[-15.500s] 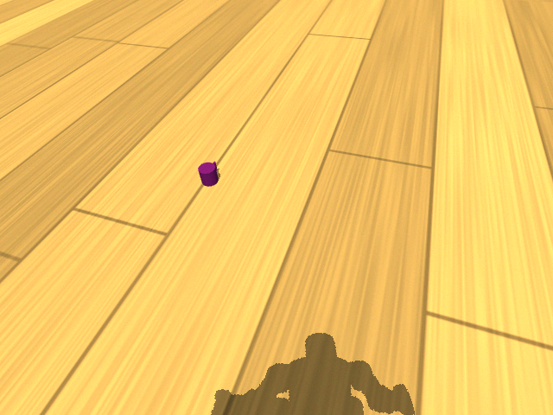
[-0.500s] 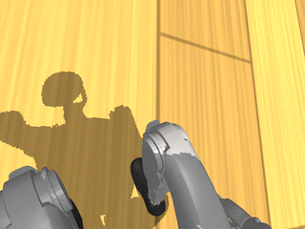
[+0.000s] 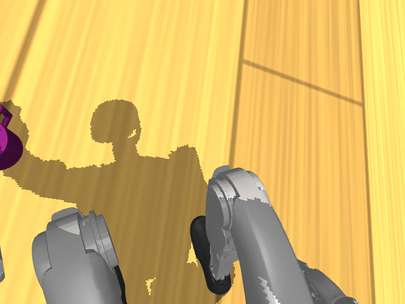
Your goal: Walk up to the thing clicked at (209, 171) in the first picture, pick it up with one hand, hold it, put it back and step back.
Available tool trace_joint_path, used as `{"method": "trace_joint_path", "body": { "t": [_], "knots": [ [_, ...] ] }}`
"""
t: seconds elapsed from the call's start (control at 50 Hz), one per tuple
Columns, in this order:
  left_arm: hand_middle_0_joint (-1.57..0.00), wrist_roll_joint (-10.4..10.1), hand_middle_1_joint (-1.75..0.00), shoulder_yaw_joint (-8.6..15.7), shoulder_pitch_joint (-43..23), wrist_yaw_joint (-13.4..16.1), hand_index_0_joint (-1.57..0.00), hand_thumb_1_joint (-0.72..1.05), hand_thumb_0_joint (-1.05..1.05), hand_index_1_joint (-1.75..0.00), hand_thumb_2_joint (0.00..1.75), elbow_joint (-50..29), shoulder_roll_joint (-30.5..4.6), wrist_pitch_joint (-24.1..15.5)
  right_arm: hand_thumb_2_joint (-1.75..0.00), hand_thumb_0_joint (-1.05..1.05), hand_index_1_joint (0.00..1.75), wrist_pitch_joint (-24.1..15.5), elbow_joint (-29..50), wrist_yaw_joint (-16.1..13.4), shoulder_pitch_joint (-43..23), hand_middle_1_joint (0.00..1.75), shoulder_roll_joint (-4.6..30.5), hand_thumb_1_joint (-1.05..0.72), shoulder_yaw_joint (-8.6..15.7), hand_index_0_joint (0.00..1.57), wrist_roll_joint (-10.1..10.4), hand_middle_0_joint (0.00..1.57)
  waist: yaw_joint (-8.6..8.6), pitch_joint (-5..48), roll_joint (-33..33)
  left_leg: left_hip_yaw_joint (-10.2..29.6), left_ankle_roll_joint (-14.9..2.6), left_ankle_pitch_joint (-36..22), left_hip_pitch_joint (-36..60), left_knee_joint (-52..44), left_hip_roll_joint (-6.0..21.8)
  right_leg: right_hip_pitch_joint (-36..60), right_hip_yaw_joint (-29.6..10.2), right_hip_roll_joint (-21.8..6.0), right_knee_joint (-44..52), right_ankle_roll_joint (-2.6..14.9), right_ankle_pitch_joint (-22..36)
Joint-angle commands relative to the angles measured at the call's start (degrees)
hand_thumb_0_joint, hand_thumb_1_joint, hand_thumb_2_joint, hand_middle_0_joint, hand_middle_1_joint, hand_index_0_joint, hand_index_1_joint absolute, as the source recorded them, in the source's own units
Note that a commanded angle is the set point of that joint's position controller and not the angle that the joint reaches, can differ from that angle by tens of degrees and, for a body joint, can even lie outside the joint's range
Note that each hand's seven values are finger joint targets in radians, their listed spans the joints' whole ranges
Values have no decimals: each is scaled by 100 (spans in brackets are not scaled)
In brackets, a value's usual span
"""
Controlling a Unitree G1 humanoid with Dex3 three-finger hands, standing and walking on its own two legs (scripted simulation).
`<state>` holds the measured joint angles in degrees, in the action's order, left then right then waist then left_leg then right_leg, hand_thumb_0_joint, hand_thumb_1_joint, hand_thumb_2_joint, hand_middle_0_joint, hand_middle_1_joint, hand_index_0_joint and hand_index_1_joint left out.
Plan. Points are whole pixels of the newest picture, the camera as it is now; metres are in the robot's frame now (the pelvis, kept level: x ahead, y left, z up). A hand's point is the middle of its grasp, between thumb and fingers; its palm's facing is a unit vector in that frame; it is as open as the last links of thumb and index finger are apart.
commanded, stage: settle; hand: left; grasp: from above
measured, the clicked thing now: out of the picture +0.47 +0.33 -0.25
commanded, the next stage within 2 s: lift in 0.40 s
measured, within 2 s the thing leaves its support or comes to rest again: neither
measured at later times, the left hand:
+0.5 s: hand out of the picture +0.44 +0.34 -0.13, palm faces -0.47 -0.09 -0.88, open 11.7 cm
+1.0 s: hand out of the picture +0.39 +0.34 -0.04, palm faces -0.47 -0.12 -0.87, open 11.7 cm
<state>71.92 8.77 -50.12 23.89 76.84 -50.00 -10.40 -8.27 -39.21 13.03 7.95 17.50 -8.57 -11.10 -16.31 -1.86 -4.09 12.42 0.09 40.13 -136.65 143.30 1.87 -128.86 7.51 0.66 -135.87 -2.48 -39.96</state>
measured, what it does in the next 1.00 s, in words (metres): rises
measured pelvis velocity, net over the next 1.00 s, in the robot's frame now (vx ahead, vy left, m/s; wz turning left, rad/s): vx -0.01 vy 0.00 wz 0.10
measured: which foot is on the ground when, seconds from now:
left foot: down 0.00-1.00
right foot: down 0.00-1.00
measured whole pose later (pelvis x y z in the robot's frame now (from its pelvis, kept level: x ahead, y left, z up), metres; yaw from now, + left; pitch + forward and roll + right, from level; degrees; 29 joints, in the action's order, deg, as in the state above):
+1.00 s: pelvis -0.01 +0.00 +0.09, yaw +6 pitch +35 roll -8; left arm 62.6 3.0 -39.1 5.3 54.4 -40.8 -7.1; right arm 1.9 -36.8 5.5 11.1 15.3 -0.8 -3.0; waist -11.0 7.0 0.9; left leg 5.6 -1.0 37.2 -122.8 124.3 2.3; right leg -117.6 3.0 -0.9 -120.4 -2.5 -38.0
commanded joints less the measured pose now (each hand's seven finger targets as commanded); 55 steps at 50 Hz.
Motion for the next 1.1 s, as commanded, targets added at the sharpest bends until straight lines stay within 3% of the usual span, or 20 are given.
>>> {"method": "trace_joint_path", "body": {
  "t": [0.0,0.18,0.24,0.32,0.38,0.4,0.48,0.5,0.52,0.56,0.6,0.68,0.72,0.74,0.78,0.82,0.92,0.96,1.04,1.08],
  "knots": [
    [-88,-334,-100,87,-2234,58,-89,53,0,-99,107,-1665,-1633,191,-90,0,30,104,98,-72,1030,30,1575,-90,774,20,250,20,85,4518,3360,-723,-2,-1520,3878,-1698,20,1659,332,193,1242,495,1773],
    [-104,-467,-103,-129,-2314,-641,-104,70,0,-103,119,-1653,-1355,214,-90,0,30,405,173,-277,1188,30,1437,-91,828,20,391,20,76,4547,2649,-817,-91,-1606,3880,-1929,-46,2110,224,178,1614,445,1800],
    [-106,-504,-105,-67,-2326,-780,-106,72,0,-105,121,-1723,-1420,131,-90,0,30,495,210,-361,1165,30,1423,-91,820,20,427,20,179,4613,2611,-855,-108,-1756,3839,-1956,-67,2187,185,151,1649,424,1896],
    [-107,-399,-106,-43,-2433,-892,-107,73,0,-107,126,-1638,-1523,7,-90,0,30,603,253,-447,1253,30,1412,-91,803,20,445,20,128,4526,2406,-864,-128,-1679,3780,-1973,-66,2269,154,156,1765,426,1829],
    [-106,-437,-106,114,-2498,-888,-106,73,0,-106,123,-1758,-1749,-87,-90,0,30,674,335,-508,1181,30,1378,-91,802,20,423,20,221,4727,2346,-923,-147,-1437,3653,-1998,-63,2519,58,166,1865,403,1647],
    [-105,-408,-106,142,-2466,-877,-105,71,0,-106,125,-1720,-1764,-96,-90,0,30,687,313,-531,1210,30,1417,-91,808,20,426,20,225,4549,2389,-932,-123,-1392,3664,-2029,-81,2381,92,154,1889,436,1559],
    [-107,-347,-103,157,-2561,-857,-107,68,0,-103,116,-1805,-1843,-131,-91,0,30,720,332,-592,1234,30,1405,-94,831,20,430,20,196,4550,2543,-901,-103,-1312,3807,-2137,-60,2303,122,151,1884,449,1462],
    [-99,-371,-95,164,-2549,-860,-99,60,0,-95,119,-1911,-1779,-138,-89,0,30,723,350,-601,1270,30,1418,-89,854,20,435,20,214,4641,2562,-911,-102,-1322,3876,-2166,-80,2305,127,138,1914,451,1463],
    [-103,-402,-99,195,-2525,-863,-103,62,0,-99,114,-2040,-1846,-134,-91,0,30,737,374,-608,1254,30,1398,-94,867,20,454,20,273,4936,2639,-906,-99,-1315,3979,-2242,-70,2412,96,141,1909,455,1447],
    [-102,-488,-98,197,-2300,-892,-101,64,0,-98,115,-1979,-1753,-50,-91,0,30,751,327,-622,1285,30,1401,-92,923,20,481,20,360,4840,2765,-922,-82,-1294,4058,-2388,-83,2313,122,118,1924,470,1413],
    [-102,-552,-98,232,-2408,-963,-102,64,0,-98,116,-2183,-1794,51,-91,0,30,777,324,-659,1287,30,1430,-92,1005,20,549,20,418,5119,2863,-877,-79,-1335,4346,-2510,-88,2182,122,101,1921,489,1429],
    [-102,-635,-97,65,-2083,-1184,-101,63,0,-98,117,-2149,-1507,222,-91,0,30,844,271,-688,1381,30,1326,-92,1075,20,638,20,428,4974,2771,-905,-114,-1260,4404,-2728,-92,2234,47,85,2103,465,1386],
    [-103,-665,-96,118,-2067,-1256,-102,64,0,-97,117,-2537,-1612,233,-91,0,30,874,294,-710,1379,30,1318,-92,1140,20,684,20,533,5161,2713,-930,-131,-1254,4508,-2826,-102,2371,-14,69,2201,470,1385],
    [-104,-721,-96,143,-1944,-1285,-103,65,0,-98,119,-2624,-1548,254,-91,0,30,886,309,-725,1389,30,1321,-92,1182,20,699,20,585,5128,2678,-945,-136,-1252,4547,-2868,-117,2359,-43,52,2266,466,1363],
    [-104,-826,-96,-23,-1756,-1381,-103,64,0,-97,118,-2748,-1271,269,-91,0,30,895,310,-734,1402,30,1274,-92,1200,20,724,20,529,5074,2467,-928,-149,-1206,4632,-2970,-91,2415,-72,52,2396,447,1332],
    [-101,-901,-97,73,-1596,-1415,-100,61,0,-98,119,-3134,-1362,287,-90,0,30,908,380,-770,1400,30,1250,-92,1258,20,779,20,608,5212,2419,-962,-163,-1238,4760,-3082,-102,2599,-133,41,2578,432,1357],
    [-97,-1101,-101,-8,-1244,-1509,-96,57,0,-102,123,-3786,-1073,334,-90,0,30,920,472,-828,1371,30,1165,-91,1333,20,854,20,628,5242,2382,-871,-138,-1364,5183,-3463,-80,2784,-185,8,2851,420,1420],
    [-99,-1157,-101,22,-1099,-1531,-97,59,0,-103,125,-4025,-1056,384,-90,0,30,923,516,-856,1295,30,1165,-91,1370,20,880,20,711,5206,2428,-821,-123,-1331,5378,-3691,-71,2782,-202,-10,2983,422,1362],
    [-96,-1251,-103,-48,-827,-1614,-95,57,0,-104,125,-4346,-893,487,-90,0,30,939,632,-921,1195,30,1105,-91,1404,20,944,20,710,5036,2426,-699,-104,-911,5683,-4226,-52,3068,-218,-6,3309,403,1134],
    [-95,-1350,-105,-80,-611,-1650,-95,58,0,-105,124,-4635,-774,552,-90,0,30,948,689,-967,1091,30,1093,-91,1416,20,970,20,807,5197,2412,-683,-99,-930,5981,-4474,-40,3277,-229,5,3474,395,1153]
  ]
}}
